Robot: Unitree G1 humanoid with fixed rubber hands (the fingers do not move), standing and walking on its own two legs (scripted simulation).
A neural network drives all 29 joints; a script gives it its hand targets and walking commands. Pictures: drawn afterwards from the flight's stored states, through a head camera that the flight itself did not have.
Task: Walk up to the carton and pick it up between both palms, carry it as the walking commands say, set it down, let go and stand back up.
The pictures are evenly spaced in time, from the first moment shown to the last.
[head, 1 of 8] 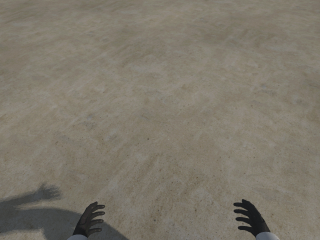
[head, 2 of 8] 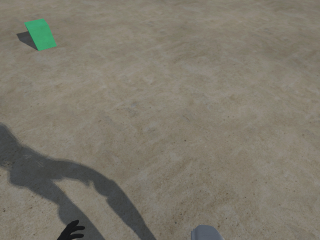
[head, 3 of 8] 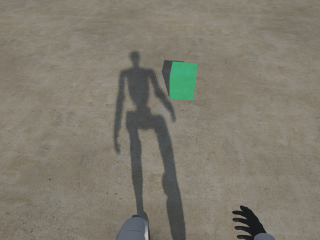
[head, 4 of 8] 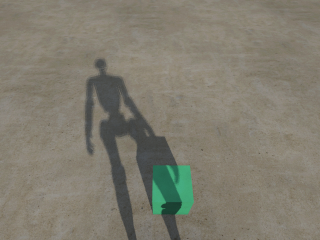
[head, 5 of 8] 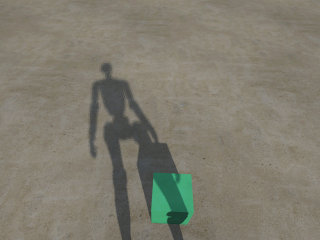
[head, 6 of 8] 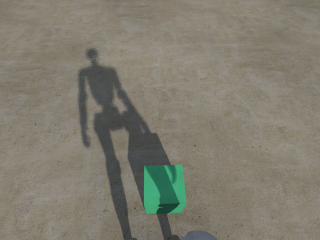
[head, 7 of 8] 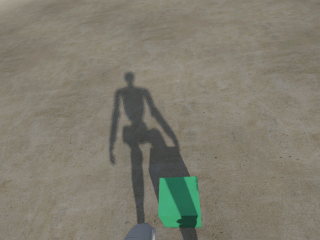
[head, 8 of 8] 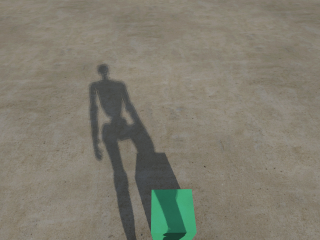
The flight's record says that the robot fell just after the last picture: no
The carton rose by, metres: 0.00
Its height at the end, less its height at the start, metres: +0.00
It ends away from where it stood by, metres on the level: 0.00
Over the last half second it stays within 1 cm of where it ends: yes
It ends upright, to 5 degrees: yes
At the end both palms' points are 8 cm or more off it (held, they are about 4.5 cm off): yes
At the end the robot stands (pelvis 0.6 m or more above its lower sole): yes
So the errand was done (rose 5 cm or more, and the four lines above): no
